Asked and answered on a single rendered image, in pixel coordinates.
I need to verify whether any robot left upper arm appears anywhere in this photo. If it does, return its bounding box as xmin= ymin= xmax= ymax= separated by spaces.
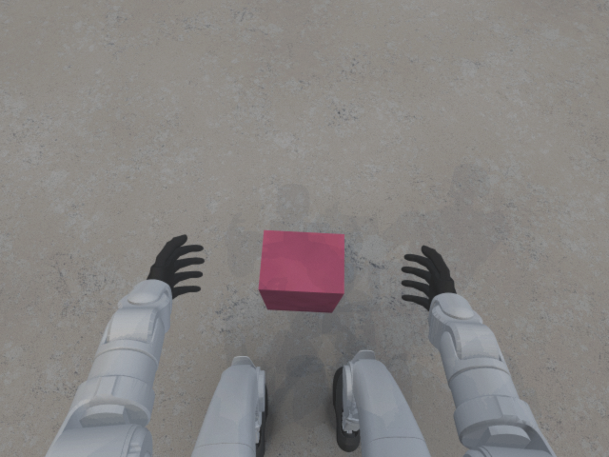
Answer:
xmin=49 ymin=424 xmax=153 ymax=457

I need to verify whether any right robot hand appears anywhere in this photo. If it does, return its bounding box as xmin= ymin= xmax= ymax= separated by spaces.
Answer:
xmin=402 ymin=246 xmax=457 ymax=311

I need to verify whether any right robot forearm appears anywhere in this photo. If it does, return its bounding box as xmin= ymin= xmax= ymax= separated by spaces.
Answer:
xmin=428 ymin=293 xmax=557 ymax=457

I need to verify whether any robot right thigh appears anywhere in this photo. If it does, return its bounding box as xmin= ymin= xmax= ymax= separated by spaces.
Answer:
xmin=343 ymin=359 xmax=431 ymax=457

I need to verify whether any left robot hand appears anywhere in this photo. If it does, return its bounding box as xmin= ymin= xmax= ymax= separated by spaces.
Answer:
xmin=147 ymin=234 xmax=205 ymax=300

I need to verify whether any left robot forearm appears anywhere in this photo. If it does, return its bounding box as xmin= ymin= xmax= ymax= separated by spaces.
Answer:
xmin=45 ymin=279 xmax=172 ymax=457

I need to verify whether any carton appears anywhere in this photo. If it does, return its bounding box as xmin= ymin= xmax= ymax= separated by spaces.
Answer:
xmin=259 ymin=230 xmax=344 ymax=313

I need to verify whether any right robot shin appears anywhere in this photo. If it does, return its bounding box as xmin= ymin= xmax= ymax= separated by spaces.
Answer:
xmin=342 ymin=350 xmax=376 ymax=431

